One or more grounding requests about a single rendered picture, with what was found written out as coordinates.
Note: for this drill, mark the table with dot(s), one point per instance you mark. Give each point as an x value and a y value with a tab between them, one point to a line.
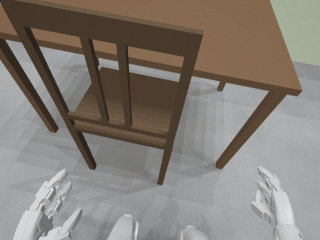
242	44

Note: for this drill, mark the robot left shin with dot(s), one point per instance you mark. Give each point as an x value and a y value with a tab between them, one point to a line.
127	215

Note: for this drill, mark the right robot thigh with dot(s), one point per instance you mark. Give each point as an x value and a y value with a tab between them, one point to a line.
191	234

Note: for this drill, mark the right robot forearm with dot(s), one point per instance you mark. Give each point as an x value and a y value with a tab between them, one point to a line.
286	232

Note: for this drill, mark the right robot hand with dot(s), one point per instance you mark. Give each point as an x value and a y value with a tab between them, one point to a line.
280	210

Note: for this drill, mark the left robot hand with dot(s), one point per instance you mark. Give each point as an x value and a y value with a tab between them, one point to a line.
38	218

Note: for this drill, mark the chair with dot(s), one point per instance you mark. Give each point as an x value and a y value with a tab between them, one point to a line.
119	104

